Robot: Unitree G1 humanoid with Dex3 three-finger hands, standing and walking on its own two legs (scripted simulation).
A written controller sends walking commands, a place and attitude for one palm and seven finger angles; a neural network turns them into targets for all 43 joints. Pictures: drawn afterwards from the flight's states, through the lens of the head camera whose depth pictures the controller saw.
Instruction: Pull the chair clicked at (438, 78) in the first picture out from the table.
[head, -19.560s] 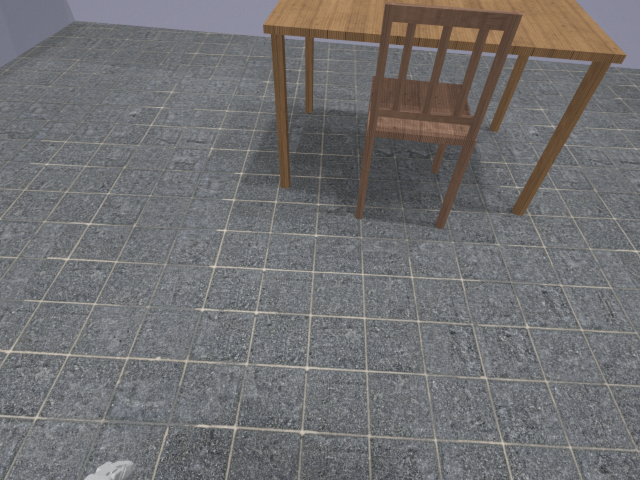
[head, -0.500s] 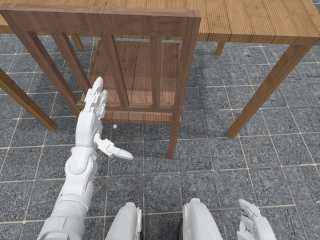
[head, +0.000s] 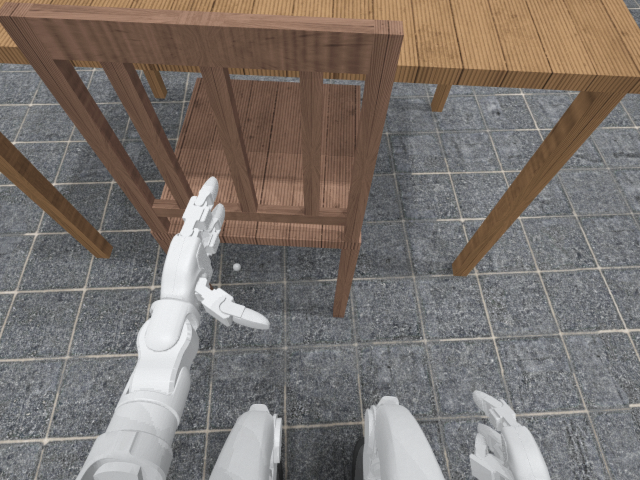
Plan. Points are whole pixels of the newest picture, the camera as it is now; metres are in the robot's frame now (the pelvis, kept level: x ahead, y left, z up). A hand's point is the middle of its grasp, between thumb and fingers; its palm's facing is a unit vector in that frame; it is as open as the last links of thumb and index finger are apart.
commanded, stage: aim the fingers beside a spindle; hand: left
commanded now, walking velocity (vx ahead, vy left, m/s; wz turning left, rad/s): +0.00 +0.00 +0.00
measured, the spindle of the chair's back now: (235, 151) +0.53 +0.13 +0.04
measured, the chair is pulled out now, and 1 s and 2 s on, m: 0.00 0.00 0.00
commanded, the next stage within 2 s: push the fingers through the gap in 0.36 s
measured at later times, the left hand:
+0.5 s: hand (225, 245) +0.38 +0.12 +0.04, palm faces -0.05 -1.00 -0.06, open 16.9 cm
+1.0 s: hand (235, 219) +0.43 +0.12 +0.02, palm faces -0.05 -1.00 -0.02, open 16.9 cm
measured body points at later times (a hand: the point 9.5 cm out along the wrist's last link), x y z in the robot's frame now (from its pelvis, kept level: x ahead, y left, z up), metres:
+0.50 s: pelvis +0.00 +0.00 +0.00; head +0.11 +0.00 +0.44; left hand +0.38 +0.18 +0.05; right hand +0.14 -0.25 -0.11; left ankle +0.02 +0.12 -0.62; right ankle +0.06 -0.11 -0.62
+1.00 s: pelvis +0.00 +0.01 +0.00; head +0.13 +0.01 +0.43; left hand +0.43 +0.17 +0.02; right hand +0.11 -0.25 -0.12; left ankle +0.02 +0.12 -0.62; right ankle +0.06 -0.11 -0.62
